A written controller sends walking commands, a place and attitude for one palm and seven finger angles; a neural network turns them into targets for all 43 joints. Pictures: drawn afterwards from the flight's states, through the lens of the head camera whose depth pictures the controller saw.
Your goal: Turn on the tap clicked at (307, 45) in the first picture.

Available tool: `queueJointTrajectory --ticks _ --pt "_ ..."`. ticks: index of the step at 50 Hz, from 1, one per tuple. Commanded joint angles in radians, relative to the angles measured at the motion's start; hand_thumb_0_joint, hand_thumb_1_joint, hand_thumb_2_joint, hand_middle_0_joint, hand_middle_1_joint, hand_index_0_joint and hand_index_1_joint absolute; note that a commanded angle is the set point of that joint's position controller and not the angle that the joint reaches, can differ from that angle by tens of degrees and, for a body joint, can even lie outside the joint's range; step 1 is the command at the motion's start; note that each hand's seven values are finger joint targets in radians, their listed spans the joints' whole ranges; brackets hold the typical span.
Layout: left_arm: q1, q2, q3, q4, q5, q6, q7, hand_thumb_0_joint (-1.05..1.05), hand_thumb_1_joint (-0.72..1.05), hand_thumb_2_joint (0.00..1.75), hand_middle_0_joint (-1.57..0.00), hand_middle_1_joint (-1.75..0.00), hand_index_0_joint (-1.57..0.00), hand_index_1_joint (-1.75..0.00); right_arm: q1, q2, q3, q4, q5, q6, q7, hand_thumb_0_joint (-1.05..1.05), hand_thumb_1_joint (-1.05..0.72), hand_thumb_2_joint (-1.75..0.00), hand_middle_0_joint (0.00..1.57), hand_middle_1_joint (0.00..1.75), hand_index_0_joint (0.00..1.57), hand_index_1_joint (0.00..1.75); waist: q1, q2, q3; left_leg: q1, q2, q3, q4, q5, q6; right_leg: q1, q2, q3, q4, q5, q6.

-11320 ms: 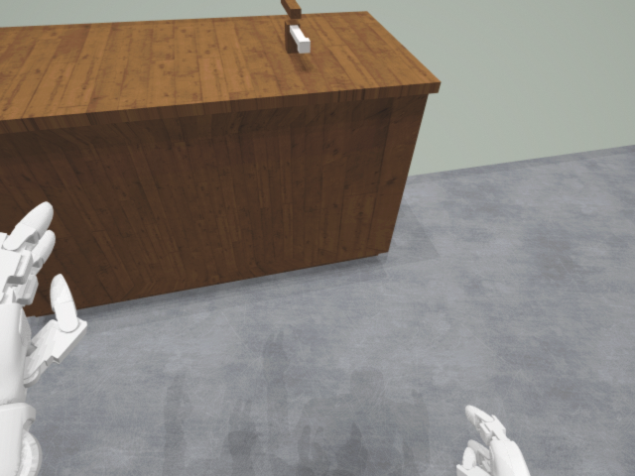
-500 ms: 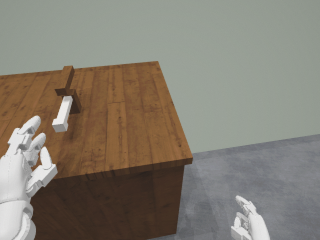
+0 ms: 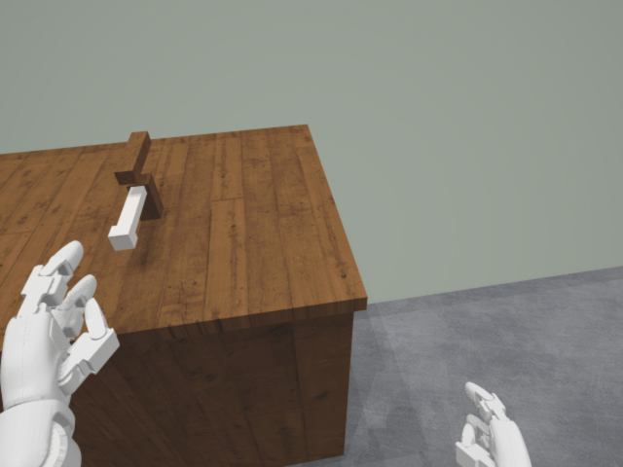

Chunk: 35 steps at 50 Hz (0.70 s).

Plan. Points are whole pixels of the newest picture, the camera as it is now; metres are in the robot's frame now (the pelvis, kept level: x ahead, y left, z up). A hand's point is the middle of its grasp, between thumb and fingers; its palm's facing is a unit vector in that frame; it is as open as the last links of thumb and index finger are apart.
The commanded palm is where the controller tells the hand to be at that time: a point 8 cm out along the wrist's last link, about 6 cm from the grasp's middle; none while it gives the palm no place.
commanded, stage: turn the palm inward beside the body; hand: left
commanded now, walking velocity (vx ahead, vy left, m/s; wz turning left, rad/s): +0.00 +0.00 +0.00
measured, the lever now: (123, 237) +0.37 +0.34 +0.12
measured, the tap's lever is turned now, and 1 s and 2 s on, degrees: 0 0 0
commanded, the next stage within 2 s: reach beside the lever's end, fingers flat in 0.38 s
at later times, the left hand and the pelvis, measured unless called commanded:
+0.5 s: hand (128, 320) +0.20 +0.22 +0.16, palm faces +0.46 -0.88 -0.13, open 7.4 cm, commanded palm +0.15 +0.27 +0.17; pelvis +0.02 +0.00 +0.00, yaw +0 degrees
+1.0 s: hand (119, 304) +0.23 +0.25 +0.15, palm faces +0.49 -0.87 -0.11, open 7.4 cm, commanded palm +0.19 +0.30 +0.15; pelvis +0.01 +0.00 +0.00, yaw +0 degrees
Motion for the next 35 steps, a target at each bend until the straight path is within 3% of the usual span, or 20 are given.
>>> queueJointTrajectory --ticks 1,2,4,5,8,9,10,14,15,17,19,21,24,25,27,29,30,32,34,35 --pt "-0.115 0.145 0.082 -0.214 0.010 -0.059 0.004 0.00 0.90 0.90 -0.20 -0.30 -0.20 -0.30 -0.193 -0.098 -0.039 -0.186 0.003 -0.074 -0.005 0.00 -0.90 -0.90 0.20 0.30 0.20 0.30 0.001 -0.045 0.010 -0.007 -0.004 0.004 -0.096 0.011 0.040 -0.066 -0.069 0.092 -0.200 -0.054 0.068" --pt "-0.112 0.142 0.081 -0.223 0.005 -0.058 0.001 0.00 0.90 0.90 -0.20 -0.30 -0.20 -0.30 -0.197 -0.101 -0.041 -0.187 0.001 -0.075 -0.005 0.00 -0.90 -0.90 0.20 0.30 0.20 0.30 0.000 -0.060 -0.013 -0.005 -0.005 0.004 -0.087 0.032 0.042 -0.052 -0.074 0.103 -0.200 -0.033 0.072" --pt "-0.105 0.168 0.107 -0.213 0.015 -0.052 0.003 0.00 0.90 0.90 -0.20 -0.30 -0.20 -0.30 -0.189 -0.101 -0.040 -0.173 0.000 -0.072 -0.005 0.00 -0.90 -0.90 0.20 0.30 0.20 0.30 0.008 -0.027 0.003 0.002 -0.003 0.007 -0.083 0.044 0.039 -0.058 -0.071 0.097 -0.204 -0.023 0.069" --pt "-0.117 0.129 0.073 -0.225 0.008 -0.054 -0.001 0.00 0.90 0.90 -0.20 -0.30 -0.20 -0.30 -0.188 -0.096 -0.038 -0.184 0.002 -0.072 -0.005 0.00 -0.90 -0.90 0.20 0.30 0.20 0.30 -0.002 -0.029 -0.004 0.004 -0.004 0.008 -0.085 0.044 0.040 -0.058 -0.074 0.097 -0.198 -0.016 0.071" --pt "-0.108 0.143 0.095 -0.221 0.001 -0.055 -0.003 0.00 0.90 0.90 -0.20 -0.30 -0.20 -0.30 -0.183 -0.101 -0.043 -0.185 -0.001 -0.074 -0.006 0.00 -0.90 -0.90 0.20 0.30 0.20 0.30 0.001 -0.063 -0.028 0.006 -0.002 0.007 -0.077 0.086 0.041 -0.038 -0.076 0.099 -0.187 0.048 0.077" --pt "-0.111 0.164 0.114 -0.221 0.013 -0.056 0.003 0.00 0.90 0.90 -0.20 -0.30 -0.20 -0.30 -0.184 -0.100 -0.042 -0.173 0.000 -0.070 -0.005 0.00 -0.90 -0.90 0.20 0.30 0.20 0.30 0.011 -0.004 -0.019 0.015 -0.003 0.010 -0.079 0.092 0.038 -0.043 -0.071 0.091 -0.186 0.048 0.069" --pt "-0.114 0.137 0.091 -0.233 0.010 -0.060 0.004 0.00 0.90 0.90 -0.20 -0.30 -0.20 -0.30 -0.176 -0.097 -0.040 -0.186 -0.002 -0.072 -0.004 0.00 -0.90 -0.90 0.20 0.30 0.20 0.30 0.002 -0.028 -0.030 0.020 -0.004 0.007 -0.083 0.105 0.039 -0.039 -0.070 0.084 -0.173 0.077 0.070" --pt "-0.091 0.163 0.121 -0.224 0.016 -0.068 0.002 0.00 0.90 0.90 -0.20 -0.30 -0.20 -0.30 -0.166 -0.102 -0.043 -0.179 -0.005 -0.073 -0.003 0.00 -0.90 -0.90 0.20 0.30 0.20 0.30 0.013 -0.034 -0.050 0.032 -0.004 0.012 -0.077 0.155 0.039 -0.018 -0.064 0.077 -0.156 0.160 0.069" --pt "-0.097 0.126 0.084 -0.240 0.013 -0.073 -0.004 0.00 0.90 0.90 -0.20 -0.30 -0.20 -0.30 -0.160 -0.100 -0.044 -0.190 -0.004 -0.073 -0.001 0.00 -0.90 -0.90 0.20 0.30 0.20 0.30 0.000 -0.038 -0.064 0.037 -0.005 0.015 -0.074 0.172 0.039 -0.015 -0.070 0.077 -0.147 0.197 0.072" --pt "-0.086 0.129 0.092 -0.221 0.007 -0.074 -0.012 0.00 0.90 0.90 -0.20 -0.30 -0.20 -0.30 -0.149 -0.104 -0.046 -0.189 -0.004 -0.074 -0.001 0.00 -0.90 -0.90 0.20 0.30 0.20 0.30 0.003 -0.069 -0.069 0.032 -0.003 0.014 -0.073 0.193 0.039 -0.002 -0.067 0.071 -0.136 0.238 0.073" --pt "-0.083 0.144 0.108 -0.215 0.016 -0.070 -0.012 0.00 0.90 0.90 -0.20 -0.30 -0.20 -0.30 -0.155 -0.101 -0.045 -0.179 -0.002 -0.070 -0.003 0.00 -0.90 -0.90 0.20 0.30 0.20 0.30 0.011 -0.007 -0.052 0.045 -0.004 0.018 -0.076 0.200 0.036 -0.009 -0.065 0.069 -0.141 0.237 0.067" --pt "-0.084 0.127 0.093 -0.215 0.013 -0.072 -0.013 0.00 0.90 0.90 -0.20 -0.30 -0.20 -0.30 -0.143 -0.103 -0.047 -0.190 -0.002 -0.071 -0.002 0.00 -0.90 -0.90 0.20 0.30 0.20 0.30 0.005 -0.062 -0.058 0.038 -0.003 0.012 -0.081 0.207 0.036 -0.005 -0.062 0.059 -0.131 0.244 0.068" --pt "-0.086 0.144 0.110 -0.223 0.018 -0.070 -0.011 0.00 0.90 0.90 -0.20 -0.30 -0.20 -0.30 -0.151 -0.102 -0.046 -0.182 -0.003 -0.067 -0.005 0.00 -0.90 -0.90 0.20 0.30 0.20 0.30 0.011 -0.018 -0.061 0.054 -0.005 0.015 -0.082 0.220 0.035 0.000 -0.062 0.063 -0.136 0.255 0.065" --pt "-0.078 0.122 0.095 -0.223 0.013 -0.072 -0.010 0.00 0.90 0.90 -0.20 -0.30 -0.20 -0.30 -0.144 -0.099 -0.047 -0.191 -0.003 -0.067 -0.003 0.00 -0.90 -0.90 0.20 0.30 0.20 0.30 0.005 -0.044 -0.060 0.048 -0.004 0.014 -0.084 0.222 0.035 0.002 -0.064 0.062 -0.133 0.265 0.067" --pt "-0.062 0.132 0.112 -0.203 0.009 -0.075 -0.013 0.00 0.90 0.90 -0.20 -0.30 -0.20 -0.30 -0.143 -0.102 -0.051 -0.189 -0.004 -0.064 -0.002 0.00 -0.90 -0.90 0.20 0.30 0.20 0.30 0.007 -0.069 -0.066 0.042 -0.003 0.016 -0.082 0.226 0.035 0.007 -0.063 0.062 -0.132 0.281 0.070" --pt "-0.070 0.169 0.157 -0.178 0.011 -0.077 -0.009 0.00 0.90 0.90 -0.20 -0.30 -0.20 -0.30 -0.142 -0.102 -0.050 -0.174 -0.002 -0.057 -0.006 0.00 -0.90 -0.90 0.20 0.30 0.20 0.30 0.014 -0.045 -0.051 0.038 -0.004 0.018 -0.086 0.215 0.034 0.004 -0.060 0.067 -0.141 0.262 0.068" --pt "-0.100 0.138 0.125 -0.177 0.007 -0.081 -0.015 0.00 0.90 0.90 -0.20 -0.30 -0.20 -0.30 -0.144 -0.098 -0.049 -0.180 -0.001 -0.056 -0.006 0.00 -0.90 -0.90 0.20 0.30 0.20 0.30 0.000 -0.038 -0.045 0.037 -0.006 0.019 -0.086 0.204 0.035 -0.006 -0.064 0.072 -0.145 0.253 0.070" --pt "-0.116 0.151 0.142 -0.153 -0.001 -0.090 -0.017 0.00 0.90 0.90 -0.20 -0.30 -0.20 -0.30 -0.144 -0.102 -0.052 -0.179 0.000 -0.060 -0.010 0.00 -0.90 -0.90 0.20 0.30 0.20 0.30 0.002 -0.068 -0.040 0.025 -0.006 0.016 -0.087 0.180 0.036 -0.009 -0.062 0.074 -0.151 0.218 0.071" --pt "-0.161 0.177 0.163 -0.123 0.004 -0.094 -0.014 0.00 0.90 0.90 -0.20 -0.30 -0.20 -0.30 -0.149 -0.101 -0.049 -0.160 0.003 -0.061 -0.015 0.00 -0.90 -0.90 0.20 0.30 0.20 0.30 -0.001 -0.034 -0.014 0.025 -0.008 0.015 -0.092 0.147 0.037 -0.029 -0.060 0.084 -0.172 0.162 0.070" --pt "-0.202 0.157 0.136 -0.128 0.003 -0.102 -0.019 0.00 0.90 0.90 -0.20 -0.30 -0.20 -0.30 -0.148 -0.100 -0.049 -0.165 0.003 -0.064 -0.016 0.00 -0.90 -0.90 0.20 0.30 0.20 0.30 -0.012 -0.020 -0.022 0.027 -0.010 0.013 -0.094 0.136 0.037 -0.032 -0.064 0.087 -0.173 0.144 0.069"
